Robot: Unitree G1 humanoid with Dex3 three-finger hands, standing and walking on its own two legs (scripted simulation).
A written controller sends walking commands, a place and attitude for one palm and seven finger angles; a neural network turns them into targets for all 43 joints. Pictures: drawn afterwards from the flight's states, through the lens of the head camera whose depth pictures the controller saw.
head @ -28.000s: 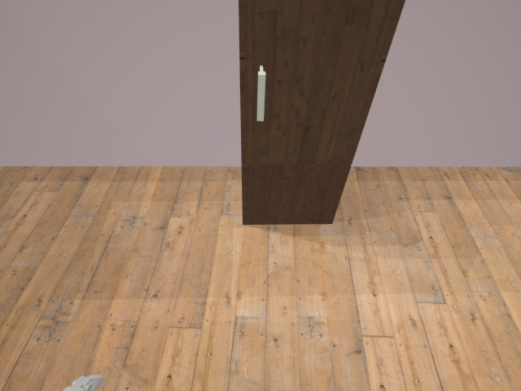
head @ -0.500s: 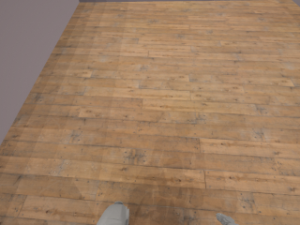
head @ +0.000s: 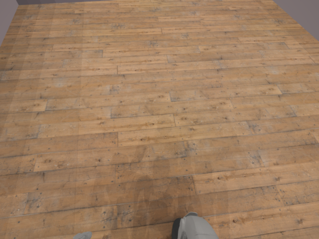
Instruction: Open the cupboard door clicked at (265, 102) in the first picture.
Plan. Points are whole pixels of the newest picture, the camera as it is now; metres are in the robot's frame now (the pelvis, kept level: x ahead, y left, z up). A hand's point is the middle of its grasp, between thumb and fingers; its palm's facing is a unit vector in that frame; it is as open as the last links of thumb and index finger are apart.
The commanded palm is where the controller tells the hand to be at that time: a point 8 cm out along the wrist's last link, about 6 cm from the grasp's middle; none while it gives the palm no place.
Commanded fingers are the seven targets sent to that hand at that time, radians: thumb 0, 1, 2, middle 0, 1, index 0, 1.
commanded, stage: turn to face it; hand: left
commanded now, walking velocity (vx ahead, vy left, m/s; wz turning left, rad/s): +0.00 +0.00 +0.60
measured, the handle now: out of the picture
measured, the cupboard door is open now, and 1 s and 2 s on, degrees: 43 43 43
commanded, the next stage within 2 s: none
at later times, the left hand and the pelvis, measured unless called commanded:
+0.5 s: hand (94, 199) +0.24 +0.21 -0.18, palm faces +0.25 -0.95 -0.20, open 7.2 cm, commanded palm none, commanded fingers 0.00 0.90 0.90 -0.20 -0.30 -0.20 -0.30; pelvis +0.20 +0.01 -0.01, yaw +13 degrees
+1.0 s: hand (101, 190) +0.26 +0.19 -0.14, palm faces +0.47 -0.82 -0.32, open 7.4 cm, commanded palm none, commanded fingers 0.00 0.90 0.90 -0.20 -0.30 -0.20 -0.30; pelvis +0.26 -0.05 +0.00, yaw +30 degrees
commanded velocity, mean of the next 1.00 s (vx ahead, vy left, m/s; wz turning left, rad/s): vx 0.00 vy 0.00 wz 0.60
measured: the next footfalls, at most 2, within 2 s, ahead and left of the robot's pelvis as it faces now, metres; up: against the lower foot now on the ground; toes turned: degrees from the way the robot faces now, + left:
right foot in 0.04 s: +0.19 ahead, -0.09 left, +0.00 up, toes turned -6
left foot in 0.50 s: +0.28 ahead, +0.14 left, +0.00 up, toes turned +21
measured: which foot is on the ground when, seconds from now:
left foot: down 0.00-0.06, up 0.08-0.48, down 0.50-0.92, up 0.94-1.00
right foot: up 0.00-0.02, down 0.04-0.50, up 0.52-0.90, down 0.92-1.00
